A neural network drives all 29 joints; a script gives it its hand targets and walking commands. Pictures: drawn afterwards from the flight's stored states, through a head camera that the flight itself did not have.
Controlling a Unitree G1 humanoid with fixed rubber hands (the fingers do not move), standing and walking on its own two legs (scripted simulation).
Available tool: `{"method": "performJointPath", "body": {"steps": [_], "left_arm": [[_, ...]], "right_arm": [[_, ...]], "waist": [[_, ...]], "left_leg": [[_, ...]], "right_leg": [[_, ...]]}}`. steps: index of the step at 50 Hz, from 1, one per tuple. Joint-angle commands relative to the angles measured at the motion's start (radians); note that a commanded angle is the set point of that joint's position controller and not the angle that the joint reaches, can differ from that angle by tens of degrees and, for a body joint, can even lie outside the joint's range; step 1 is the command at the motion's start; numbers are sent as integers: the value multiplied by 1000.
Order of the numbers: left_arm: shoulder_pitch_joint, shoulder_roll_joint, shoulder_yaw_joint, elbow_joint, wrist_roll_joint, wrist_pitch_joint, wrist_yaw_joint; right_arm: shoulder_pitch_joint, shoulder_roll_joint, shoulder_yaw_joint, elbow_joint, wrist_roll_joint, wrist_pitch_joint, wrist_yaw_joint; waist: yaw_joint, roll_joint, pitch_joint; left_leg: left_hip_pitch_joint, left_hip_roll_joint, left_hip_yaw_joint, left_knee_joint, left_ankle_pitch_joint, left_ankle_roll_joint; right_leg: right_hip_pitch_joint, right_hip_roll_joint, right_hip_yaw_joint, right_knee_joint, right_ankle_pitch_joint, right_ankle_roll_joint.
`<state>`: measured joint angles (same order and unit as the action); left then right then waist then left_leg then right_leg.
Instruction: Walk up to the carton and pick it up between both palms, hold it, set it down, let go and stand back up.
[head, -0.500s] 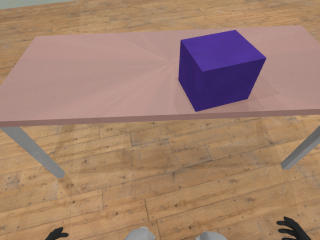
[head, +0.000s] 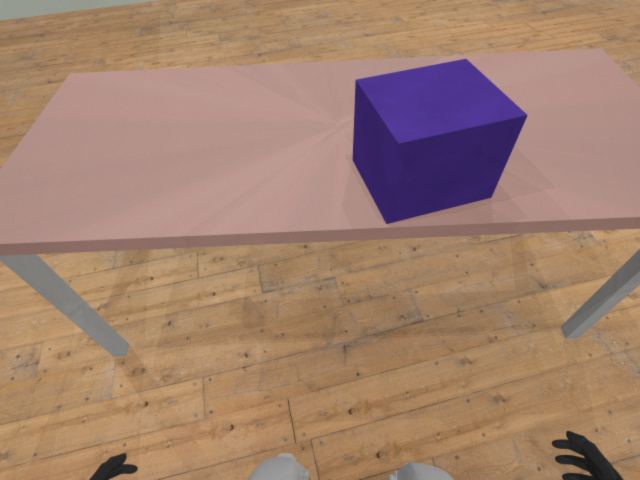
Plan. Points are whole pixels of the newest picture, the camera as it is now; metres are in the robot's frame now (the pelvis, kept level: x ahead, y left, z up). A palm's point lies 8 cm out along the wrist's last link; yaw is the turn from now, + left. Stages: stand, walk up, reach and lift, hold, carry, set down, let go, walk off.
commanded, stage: walk up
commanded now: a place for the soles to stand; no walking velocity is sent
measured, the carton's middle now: (426, 141) +0.68 -0.19 +0.00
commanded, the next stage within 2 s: none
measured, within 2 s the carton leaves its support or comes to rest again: neither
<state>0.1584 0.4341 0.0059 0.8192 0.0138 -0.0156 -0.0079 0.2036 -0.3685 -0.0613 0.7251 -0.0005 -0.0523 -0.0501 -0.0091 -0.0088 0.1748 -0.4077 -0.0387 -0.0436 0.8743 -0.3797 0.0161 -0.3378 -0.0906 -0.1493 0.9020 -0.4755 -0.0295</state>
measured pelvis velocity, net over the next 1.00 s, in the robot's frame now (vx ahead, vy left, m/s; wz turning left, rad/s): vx -0.01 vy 0.00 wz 0.02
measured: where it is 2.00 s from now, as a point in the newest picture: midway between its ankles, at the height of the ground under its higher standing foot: outside the picture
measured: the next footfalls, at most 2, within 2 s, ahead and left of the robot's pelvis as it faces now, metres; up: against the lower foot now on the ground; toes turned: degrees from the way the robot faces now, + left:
right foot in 1.60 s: +0.23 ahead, -0.19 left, +0.00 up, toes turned -7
left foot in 1.88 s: +0.15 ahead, -0.09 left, +0.00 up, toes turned +6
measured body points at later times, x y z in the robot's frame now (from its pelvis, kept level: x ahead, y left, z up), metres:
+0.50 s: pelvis -0.01 +0.00 +0.00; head +0.03 +0.00 +0.45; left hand +0.12 +0.32 -0.10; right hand +0.12 -0.31 -0.09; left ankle +0.06 +0.12 -0.69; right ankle +0.01 -0.10 -0.69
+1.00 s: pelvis -0.01 +0.00 +0.00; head +0.02 +0.00 +0.45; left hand +0.11 +0.32 -0.10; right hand +0.12 -0.31 -0.09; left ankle +0.06 +0.13 -0.69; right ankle +0.01 -0.10 -0.69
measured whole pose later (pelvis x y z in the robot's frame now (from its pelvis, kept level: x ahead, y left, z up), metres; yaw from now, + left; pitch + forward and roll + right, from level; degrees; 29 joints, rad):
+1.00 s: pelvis -0.01 +0.00 +0.00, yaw +1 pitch -6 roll +0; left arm 0.15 0.43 0.01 0.82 0.01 -0.02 -0.01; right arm 0.20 -0.37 -0.06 0.73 0.00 -0.05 -0.05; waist -0.01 0.00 0.17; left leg -0.41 -0.02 -0.04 0.88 -0.36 0.00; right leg -0.34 -0.08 -0.15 0.92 -0.47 -0.03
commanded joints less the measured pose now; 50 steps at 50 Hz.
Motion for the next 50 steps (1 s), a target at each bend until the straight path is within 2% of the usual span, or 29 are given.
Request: {"method": "performJointPath", "body": {"steps": [1, 4, 6, 8, 9, 11, 12, 14, 16, 17, 18, 19, 21, 23, 25, 26, 28, 30, 33, 34, 37, 39, 40, 42, 43, 45, 46, 48, 50], "left_arm": [[-69, 247, 109, -69, 5, -29, 8], [-57, 180, 105, -84, -13, -9, 0], [-39, 178, 103, -70, -19, 0, 6], [-7, 192, 106, -41, -4, -13, 6], [8, 207, 111, -42, -4, -22, 7], [61, 273, 125, -24, 9, -39, 9], [9, 289, 127, -51, 11, -42, 9], [-70, 265, 114, -65, 5, -37, 7], [-84, 223, 100, -74, 4, -28, 4], [-93, 195, 95, -75, -4, -20, 0], [-71, 169, 95, -78, -19, -12, 0], [-68, 178, 99, -72, -20, -5, 5], [-18, 165, 102, -44, -20, -11, 4], [8, 193, 107, -35, -5, -27, 3], [26, 261, 125, -29, 7, -39, 10], [22, 283, 128, -33, 6, -42, 10], [-46, 278, 116, -50, 4, -38, 8], [-63, 225, 100, -64, 6, -28, 5], [-72, 184, 105, -69, -16, -4, 2], [-44, 186, 99, -65, -17, 2, 2], [13, 185, 108, -38, -12, -21, 4], [41, 248, 118, -12, 13, -38, 10], [44, 299, 130, -33, 14, -46, 11], [-47, 292, 128, -52, 11, -47, 8], [-81, 284, 125, -59, 12, -45, 6], [-84, 229, 103, -74, 8, -34, 5], [-84, 218, 102, -60, 2, -25, 0], [-64, 180, 101, -67, -17, -11, 1], [-16, 186, 109, -45, -17, -16, 3]], "right_arm": [[63, -244, -51, 21, -12, -25, 7], [54, -313, -68, 9, -30, -36, 9], [-10, -325, -65, 4, -25, -32, 5], [-53, -294, -55, 5, -18, -22, 5], [-73, -266, -41, 3, -12, -16, 5], [-61, -238, -43, 12, -6, -8, 5], [-21, -235, -45, 16, -5, -4, 2], [38, -256, -53, 21, -16, -16, 11], [84, -261, -58, 34, -19, -32, 12], [63, -291, -61, 26, -26, -39, 11], [34, -326, -68, 14, -32, -39, 10], [22, -339, -68, 16, -31, -37, 12], [-39, -318, -59, 11, -29, -29, 8], [-86, -262, -43, 8, -25, -18, 5], [-86, -224, -42, 17, -10, -13, 9], [-34, -240, -48, 21, -3, -7, 5], [20, -253, -51, 26, -6, -16, 12], [46, -255, -53, 25, -21, -30, 15], [23, -321, -64, 20, -30, -33, 13], [21, -334, -65, 20, -27, -32, 12], [-84, -284, -50, 5, -27, -16, 5], [-100, -223, -39, 5, -9, -8, 8], [-54, -224, -43, 5, -4, -3, 3], [7, -252, -55, 10, -10, -6, 9], [37, -243, -54, 23, -12, -12, 15], [87, -263, -63, 29, -21, -29, 18], [58, -276, -63, 25, -22, -31, 16], [-1, -331, -68, 7, -29, -32, 12], [-58, -311, -60, 4, -29, -24, 9]], "waist": [[-3, -19, -177], [13, 133, -234], [30, 178, -192], [47, 82, -154], [64, 62, -154], [65, -75, -170], [46, -61, -167], [4, -50, -153], [-19, 19, -178], [-9, 88, -185], [6, 177, -208], [11, 168, -205], [44, 156, -198], [59, 66, -175], [68, -47, -164], [44, -39, -169], [4, -44, -164], [-2, 10, -161], [8, 162, -193], [10, 196, -191], [59, 141, -164], [71, -53, -138], [68, -92, -147], [20, -47, -146], [-13, -35, -134], [-20, 13, -185], [-5, 64, -178], [18, 173, -208], [42, 133, -167]], "left_leg": [[11, 57, -29, -39, 116, 48], [69, 189, -420, -269, 276, 175], [-9, 252, -528, -342, 197, 243], [-110, 193, -451, -300, 139, 181], [-176, 136, -327, -243, 130, 123], [-190, -8, -38, 62, 77, 24], [-162, 2, 3, 120, -112, 16], [-64, 58, 21, 38, -131, 23], [84, 71, -105, -150, 199, 68], [100, 129, -284, -235, 244, 112], [87, 226, -504, -329, 196, 192], [67, 258, -559, -359, 190, 238], [-29, 242, -507, -357, 147, 221], [-128, 148, -356, -254, 95, 138], [-176, 9, -79, 19, 141, 33], [-158, 4, -13, 83, 11, 15], [-31, 43, 28, 36, -64, 33], [64, 61, -83, -93, 180, 68], [66, 236, -535, -355, 133, 204], [45, 264, -582, -394, 103, 232], [-147, 191, -433, -318, 83, 181], [-255, 30, -145, -49, 59, 43], [-215, -14, -34, 84, 0, 14], [-129, 52, 7, 127, -175, 17], [-57, 57, 24, 81, -136, 30], [94, 64, -69, -122, 105, 67], [86, 101, -191, -213, 171, 87], [33, 245, -533, -346, 121, 219], [-43, 229, -468, -324, 79, 219]], "right_leg": [[22, -261, 308, -312, 310, -162], [-53, -8, 157, -35, 146, -12], [-17, 35, 177, -42, -57, -13], [81, 7, 209, -178, 26, -36], [133, -45, 265, -274, 30, -57], [151, -275, 454, -501, 30, -151], [117, -356, 505, -516, 95, -216], [32, -335, 401, -421, 203, -210], [-46, -184, 230, -241, 298, -93], [-72, -73, 159, -121, 258, -29], [-109, 18, 149, -10, 66, 7], [-83, 34, 161, -5, -75, 4], [15, 27, 175, -72, -58, -20], [94, -31, 250, -258, 15, -52], [126, -244, 435, -465, 15, -133], [128, -323, 493, -490, 99, -190], [19, -313, 388, -408, 187, -202], [-46, -195, 256, -288, 235, -113], [-88, 34, 165, -11, -32, 0], [-80, 49, 181, 2, -127, 2], [85, 20, 221, -172, -22, -32], [165, -197, 435, -457, -60, -94], [128, -314, 521, -546, -66, -170], [36, -375, 492, -513, 69, -222], [-6, -352, 442, -458, 155, -218], [-76, -195, 242, -287, 196, -105], [-72, -96, 178, -194, 181, -44], [-57, 36, 170, -31, -16, 2], [-3, 39, 185, -104, -69, -15]]}}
